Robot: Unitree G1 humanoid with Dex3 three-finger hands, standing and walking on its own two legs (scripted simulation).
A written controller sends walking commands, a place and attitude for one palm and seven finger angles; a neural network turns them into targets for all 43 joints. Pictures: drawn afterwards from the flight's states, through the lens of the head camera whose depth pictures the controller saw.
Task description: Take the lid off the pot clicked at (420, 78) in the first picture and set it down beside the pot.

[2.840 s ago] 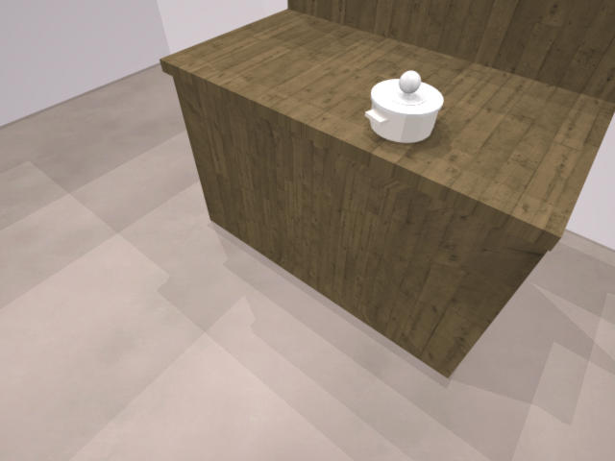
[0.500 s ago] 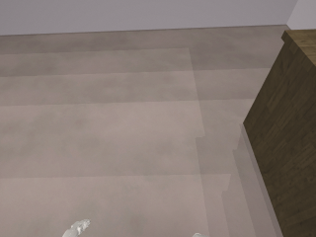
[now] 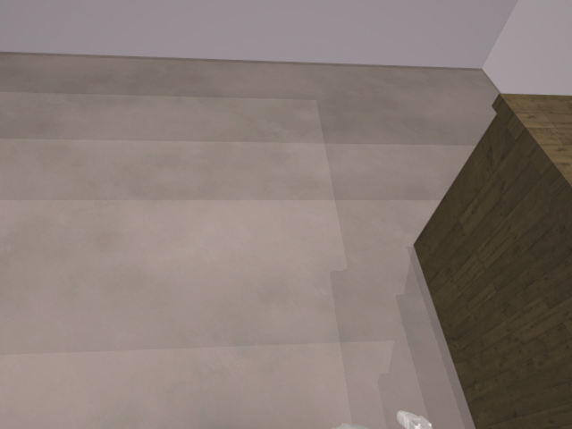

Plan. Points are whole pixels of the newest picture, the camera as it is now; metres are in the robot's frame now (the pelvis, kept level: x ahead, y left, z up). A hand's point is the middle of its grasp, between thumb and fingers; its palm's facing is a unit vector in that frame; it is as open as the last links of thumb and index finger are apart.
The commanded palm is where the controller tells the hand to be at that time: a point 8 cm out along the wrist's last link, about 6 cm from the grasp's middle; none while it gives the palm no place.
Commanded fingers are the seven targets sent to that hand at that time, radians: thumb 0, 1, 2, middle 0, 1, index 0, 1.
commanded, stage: turn to face it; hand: left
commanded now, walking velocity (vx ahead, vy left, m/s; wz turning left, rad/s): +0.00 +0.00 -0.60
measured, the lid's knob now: out of the picture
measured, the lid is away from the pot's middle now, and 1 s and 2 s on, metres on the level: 0.00 0.00 0.00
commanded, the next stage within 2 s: none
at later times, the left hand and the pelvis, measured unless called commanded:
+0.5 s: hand (202, 401) +0.17 +0.15 -0.15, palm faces -0.28 -0.92 -0.27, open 7.4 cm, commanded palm none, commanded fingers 0.00 0.90 0.90 -0.20 -0.30 -0.20 -0.30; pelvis +0.01 -0.02 +0.00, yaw -18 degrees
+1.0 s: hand (259, 377) +0.22 +0.07 -0.16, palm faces -0.58 -0.77 -0.27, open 7.4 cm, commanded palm none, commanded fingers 0.00 0.90 0.90 -0.20 -0.30 -0.20 -0.30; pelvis +0.00 -0.03 -0.01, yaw -37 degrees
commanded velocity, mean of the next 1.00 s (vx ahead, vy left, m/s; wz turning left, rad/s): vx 0.00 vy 0.00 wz -0.60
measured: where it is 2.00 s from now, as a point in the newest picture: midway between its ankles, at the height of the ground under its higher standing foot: outside the picture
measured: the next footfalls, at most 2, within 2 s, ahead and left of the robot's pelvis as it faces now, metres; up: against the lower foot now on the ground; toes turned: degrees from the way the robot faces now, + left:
right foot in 0.20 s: +0.05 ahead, -0.14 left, +0.00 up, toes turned -14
left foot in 0.58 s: +0.09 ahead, +0.10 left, +0.00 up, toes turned -18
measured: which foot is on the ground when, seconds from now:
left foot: down 0.00-0.20, up 0.22-0.56, down 0.58-0.94, up 0.96-1.00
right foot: up 0.00-0.18, down 0.20-0.58, up 0.60-0.92, down 0.94-1.00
